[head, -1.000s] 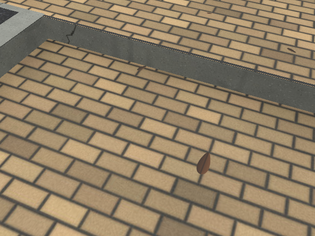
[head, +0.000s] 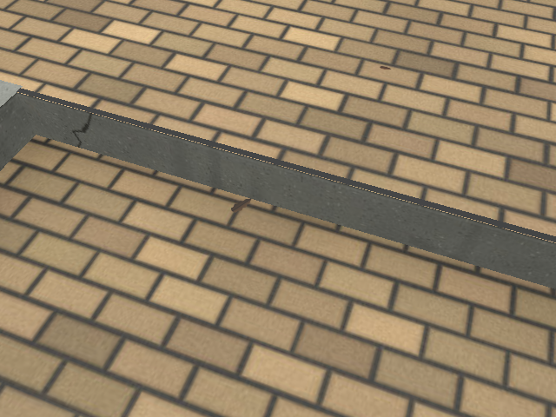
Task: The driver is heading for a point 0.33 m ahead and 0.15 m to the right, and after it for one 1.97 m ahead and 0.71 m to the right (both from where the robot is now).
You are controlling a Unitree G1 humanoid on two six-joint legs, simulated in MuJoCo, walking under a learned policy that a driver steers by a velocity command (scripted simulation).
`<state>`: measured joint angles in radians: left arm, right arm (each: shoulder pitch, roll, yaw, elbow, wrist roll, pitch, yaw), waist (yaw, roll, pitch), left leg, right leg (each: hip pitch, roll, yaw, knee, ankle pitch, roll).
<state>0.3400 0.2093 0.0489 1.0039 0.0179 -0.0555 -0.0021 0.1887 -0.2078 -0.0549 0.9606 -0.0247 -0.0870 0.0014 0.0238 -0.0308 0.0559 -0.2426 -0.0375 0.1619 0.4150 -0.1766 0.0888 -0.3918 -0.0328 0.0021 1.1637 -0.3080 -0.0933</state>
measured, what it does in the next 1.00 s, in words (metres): walks ahead, turning right: right foot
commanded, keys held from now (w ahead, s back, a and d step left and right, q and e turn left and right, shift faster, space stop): w+e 0.26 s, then e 0.52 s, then no key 0.22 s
